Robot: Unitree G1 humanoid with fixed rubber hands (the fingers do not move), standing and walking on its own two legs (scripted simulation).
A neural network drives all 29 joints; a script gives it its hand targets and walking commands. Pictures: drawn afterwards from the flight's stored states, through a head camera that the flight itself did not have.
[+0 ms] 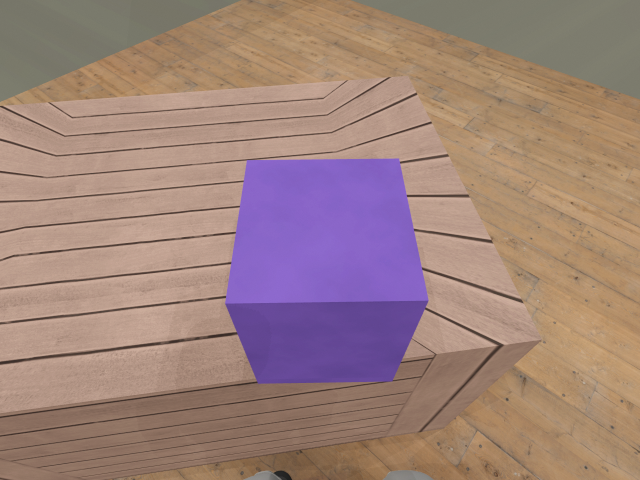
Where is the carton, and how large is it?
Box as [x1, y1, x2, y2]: [225, 159, 428, 383]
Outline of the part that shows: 247,160 225,304 258,383 391,381 428,300 399,160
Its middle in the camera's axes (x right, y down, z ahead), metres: +0.00 +0.06 +0.54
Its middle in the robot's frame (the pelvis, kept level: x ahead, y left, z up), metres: +0.38 +0.01 +0.00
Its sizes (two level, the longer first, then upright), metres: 0.210 0.200 0.250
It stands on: a pedestal, 0.64 m high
